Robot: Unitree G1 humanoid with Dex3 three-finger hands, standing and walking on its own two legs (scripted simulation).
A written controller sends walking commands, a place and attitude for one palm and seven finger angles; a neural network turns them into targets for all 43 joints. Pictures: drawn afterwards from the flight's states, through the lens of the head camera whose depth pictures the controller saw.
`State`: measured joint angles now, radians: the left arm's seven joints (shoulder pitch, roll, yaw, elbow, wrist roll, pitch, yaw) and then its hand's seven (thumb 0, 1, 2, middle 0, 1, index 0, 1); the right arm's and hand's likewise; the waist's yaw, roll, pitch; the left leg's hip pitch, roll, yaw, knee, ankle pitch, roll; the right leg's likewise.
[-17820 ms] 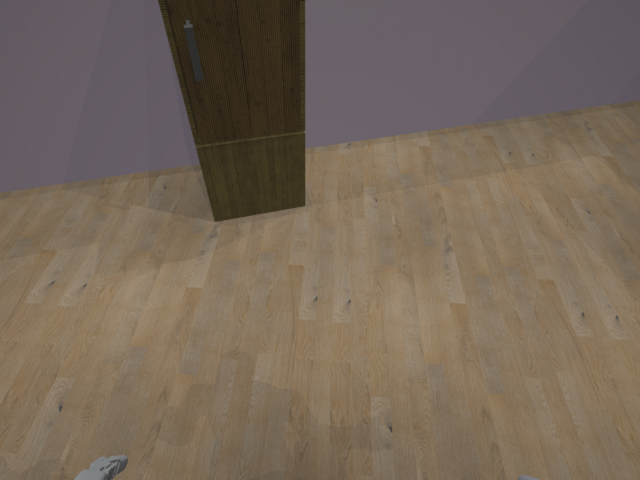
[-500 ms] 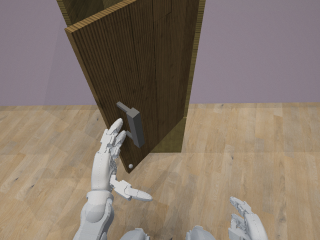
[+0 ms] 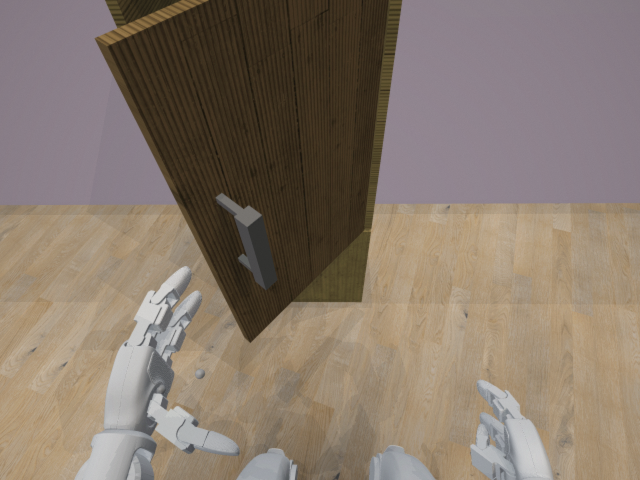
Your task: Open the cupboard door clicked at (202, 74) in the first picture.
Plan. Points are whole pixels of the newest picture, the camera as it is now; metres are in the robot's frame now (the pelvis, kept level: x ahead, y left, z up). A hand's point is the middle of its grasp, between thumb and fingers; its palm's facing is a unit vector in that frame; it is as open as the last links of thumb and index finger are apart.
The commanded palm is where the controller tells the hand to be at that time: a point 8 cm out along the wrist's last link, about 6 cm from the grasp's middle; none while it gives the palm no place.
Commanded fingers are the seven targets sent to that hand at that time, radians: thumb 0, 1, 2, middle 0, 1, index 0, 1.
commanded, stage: draw the hand back to the body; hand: left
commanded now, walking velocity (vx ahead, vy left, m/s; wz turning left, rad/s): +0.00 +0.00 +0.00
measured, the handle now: (247, 243) +0.39 +0.13 +0.06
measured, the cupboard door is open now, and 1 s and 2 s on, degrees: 49 49 49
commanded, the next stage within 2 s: step back with the hand held close in 1.62 s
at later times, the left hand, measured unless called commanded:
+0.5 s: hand (126, 357) +0.22 +0.20 +0.12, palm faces +0.05 -1.00 -0.06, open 16.3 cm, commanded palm +0.19 +0.26 +0.13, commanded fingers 0.00 -0.36 0.36 -0.16 -0.30 -0.16 -0.30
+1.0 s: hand out of the picture +0.23 +0.28 +0.19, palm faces +0.34 -0.86 -0.39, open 12.0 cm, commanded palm +0.18 +0.32 +0.21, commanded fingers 0.00 0.51 0.74 -0.19 -0.30 -0.19 -0.30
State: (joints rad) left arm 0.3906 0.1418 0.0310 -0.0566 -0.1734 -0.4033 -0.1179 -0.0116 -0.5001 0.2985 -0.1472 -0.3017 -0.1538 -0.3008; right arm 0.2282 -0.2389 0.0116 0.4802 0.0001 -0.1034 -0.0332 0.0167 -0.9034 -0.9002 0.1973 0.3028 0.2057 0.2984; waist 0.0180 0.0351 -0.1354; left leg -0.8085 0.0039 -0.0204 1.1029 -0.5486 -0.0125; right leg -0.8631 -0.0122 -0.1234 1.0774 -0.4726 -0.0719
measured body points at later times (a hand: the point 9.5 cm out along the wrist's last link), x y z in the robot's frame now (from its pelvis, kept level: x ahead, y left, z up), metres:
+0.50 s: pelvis +0.01 +0.02 +0.03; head +0.04 +0.01 +0.48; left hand +0.21 +0.25 +0.12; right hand +0.19 -0.21 -0.04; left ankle -0.01 +0.13 -0.66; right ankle +0.03 -0.08 -0.66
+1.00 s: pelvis +0.03 +0.05 +0.08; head +0.02 +0.03 +0.52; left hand +0.20 +0.33 +0.22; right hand +0.21 -0.17 +0.00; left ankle -0.01 +0.13 -0.66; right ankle +0.03 -0.08 -0.66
